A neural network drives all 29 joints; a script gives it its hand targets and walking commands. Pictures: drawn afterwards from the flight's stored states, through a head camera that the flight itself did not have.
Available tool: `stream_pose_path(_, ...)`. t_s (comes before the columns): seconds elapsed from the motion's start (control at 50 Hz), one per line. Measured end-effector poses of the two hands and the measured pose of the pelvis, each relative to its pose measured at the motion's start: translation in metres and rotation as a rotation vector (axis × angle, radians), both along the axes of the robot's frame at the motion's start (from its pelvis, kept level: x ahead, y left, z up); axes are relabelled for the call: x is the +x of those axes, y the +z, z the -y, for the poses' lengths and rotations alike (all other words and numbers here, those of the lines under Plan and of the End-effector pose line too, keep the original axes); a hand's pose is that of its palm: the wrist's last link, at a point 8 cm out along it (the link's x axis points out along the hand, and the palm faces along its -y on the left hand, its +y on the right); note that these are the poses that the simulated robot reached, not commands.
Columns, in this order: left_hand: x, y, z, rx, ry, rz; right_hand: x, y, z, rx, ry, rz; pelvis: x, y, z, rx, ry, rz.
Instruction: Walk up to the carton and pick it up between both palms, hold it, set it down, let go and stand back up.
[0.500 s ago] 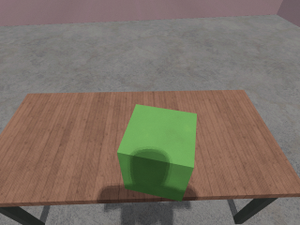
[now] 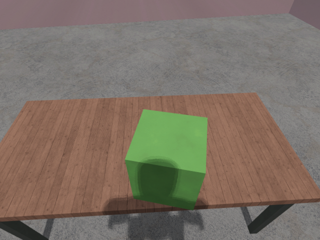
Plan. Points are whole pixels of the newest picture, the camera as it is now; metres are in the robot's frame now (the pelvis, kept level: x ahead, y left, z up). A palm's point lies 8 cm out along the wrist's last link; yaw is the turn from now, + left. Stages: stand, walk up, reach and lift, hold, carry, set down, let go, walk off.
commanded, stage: walk up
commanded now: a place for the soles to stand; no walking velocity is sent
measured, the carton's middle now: (168, 160) +0.42 -0.02 -0.09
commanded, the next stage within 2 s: reach and lift in 0.38 s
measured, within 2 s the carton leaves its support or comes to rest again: neither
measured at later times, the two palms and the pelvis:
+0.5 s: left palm out of the picture +0.10 +0.27 -0.12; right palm out of the picture +0.09 -0.26 -0.13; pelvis -0.02 +0.00 -0.02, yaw +0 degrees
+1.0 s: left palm out of the picture +0.14 +0.24 -0.09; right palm out of the picture +0.12 -0.22 -0.09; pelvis -0.01 -0.03 +0.00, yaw -1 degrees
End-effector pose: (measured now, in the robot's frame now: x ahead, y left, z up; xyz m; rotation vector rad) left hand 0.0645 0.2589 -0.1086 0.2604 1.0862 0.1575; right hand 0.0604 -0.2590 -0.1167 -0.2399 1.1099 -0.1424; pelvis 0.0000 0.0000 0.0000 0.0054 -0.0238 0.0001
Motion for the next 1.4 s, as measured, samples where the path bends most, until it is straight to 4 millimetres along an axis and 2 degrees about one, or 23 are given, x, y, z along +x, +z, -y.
stream_pose_path(0.28,-0.013,-0.004,0.000,-0.007,0.013,-0.034,-0.012,-0.002,-0.003,0.001,-0.016,-0.028,-0.001,0.001,-0.003,0.000,-0.008,-0.001)
stream_pose_path(0.42,-0.012,-0.007,-0.002,-0.005,0.025,-0.063,-0.011,-0.005,-0.002,-0.007,-0.008,-0.029,-0.002,-0.001,-0.003,-0.002,-0.007,-0.011)
stream_pose_path(0.46,0.003,-0.013,-0.007,0.016,0.044,-0.108,0.003,-0.012,0.001,-0.002,0.007,-0.008,-0.010,-0.008,-0.002,-0.006,-0.003,-0.021)
stream_pose_path(0.52,0.046,-0.015,-0.007,0.036,0.032,-0.079,0.038,-0.016,0.004,0.012,0.027,0.078,-0.022,-0.020,0.002,0.001,-0.007,-0.023)
stream_pose_path(0.6,0.100,0.009,0.010,0.028,-0.035,0.059,0.076,0.000,0.004,0.034,0.035,0.225,-0.023,-0.020,0.005,-0.017,-0.017,-0.004)
stream_pose_path(0.66,0.116,0.029,0.026,-0.005,-0.061,0.136,0.082,0.015,0.005,0.044,0.019,0.296,-0.014,-0.013,0.010,-0.024,-0.020,0.017)
stream_pose_path(0.72,0.114,0.034,0.036,-0.036,-0.046,0.154,0.074,0.021,0.007,0.043,0.006,0.308,-0.005,-0.006,0.015,-0.018,-0.013,0.036)
stream_pose_path(0.78,0.103,0.028,0.038,-0.051,-0.023,0.132,0.063,0.020,0.005,0.034,0.012,0.283,-0.003,-0.003,0.021,-0.010,-0.002,0.057)
stream_pose_path(0.86,0.088,0.016,0.034,-0.058,0.002,0.107,0.054,0.019,-0.009,0.041,0.021,0.270,-0.007,-0.002,0.027,-0.001,-0.003,0.061)
stream_pose_path(0.96,0.078,0.013,0.024,-0.063,0.015,0.130,0.057,0.025,-0.029,0.061,0.009,0.322,-0.010,-0.001,0.028,0.000,-0.014,0.030)
stream_pose_path(1.16,0.093,0.045,0.002,-0.065,-0.025,0.335,0.081,0.041,-0.053,0.080,0.007,0.483,-0.004,0.002,0.010,-0.016,-0.003,0.042)
stream_pose_path(1.26,0.093,0.046,0.000,-0.090,-0.046,0.354,0.083,0.045,-0.059,0.088,-0.027,0.522,0.000,0.004,-0.001,-0.021,-0.010,0.071)
stream_pose_path(1.4,0.095,0.045,0.009,-0.137,-0.066,0.426,0.081,0.049,-0.064,0.101,-0.067,0.556,0.003,0.004,-0.012,-0.024,-0.027,0.090)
